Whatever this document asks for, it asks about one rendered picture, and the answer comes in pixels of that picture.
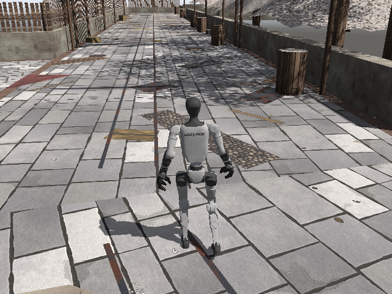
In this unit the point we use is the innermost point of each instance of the left robot hand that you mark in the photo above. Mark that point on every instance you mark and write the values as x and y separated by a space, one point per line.
160 182

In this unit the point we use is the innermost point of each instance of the left robot foot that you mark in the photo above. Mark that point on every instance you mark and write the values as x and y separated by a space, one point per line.
186 242

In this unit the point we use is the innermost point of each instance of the right robot hand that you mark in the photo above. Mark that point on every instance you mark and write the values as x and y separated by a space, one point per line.
230 170

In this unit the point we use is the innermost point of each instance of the right robot upper arm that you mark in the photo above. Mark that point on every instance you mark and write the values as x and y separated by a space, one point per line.
213 128

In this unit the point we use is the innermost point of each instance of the robot left forearm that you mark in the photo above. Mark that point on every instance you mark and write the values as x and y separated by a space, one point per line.
164 166

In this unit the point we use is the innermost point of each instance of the robot right forearm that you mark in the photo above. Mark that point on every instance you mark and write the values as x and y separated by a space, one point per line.
226 159

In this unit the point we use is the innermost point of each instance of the humanoid robot torso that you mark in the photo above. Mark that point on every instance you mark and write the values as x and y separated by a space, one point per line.
195 149

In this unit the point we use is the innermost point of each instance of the left robot upper arm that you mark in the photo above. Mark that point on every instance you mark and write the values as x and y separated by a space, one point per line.
174 131

